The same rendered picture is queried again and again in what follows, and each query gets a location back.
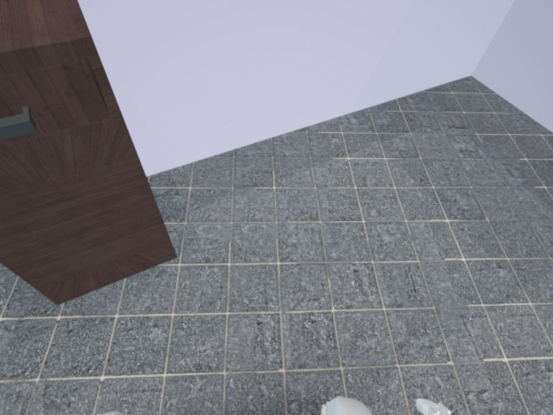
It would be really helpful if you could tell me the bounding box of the right robot thigh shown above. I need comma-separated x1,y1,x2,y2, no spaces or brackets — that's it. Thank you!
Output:
321,397,372,415

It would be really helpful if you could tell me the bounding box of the handle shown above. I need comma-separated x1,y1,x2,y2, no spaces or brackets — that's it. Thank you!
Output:
0,105,37,141

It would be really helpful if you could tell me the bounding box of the drawer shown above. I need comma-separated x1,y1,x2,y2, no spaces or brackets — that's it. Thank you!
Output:
0,59,110,145

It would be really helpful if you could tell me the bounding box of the cabinet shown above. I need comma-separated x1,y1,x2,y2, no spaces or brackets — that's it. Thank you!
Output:
0,0,177,305

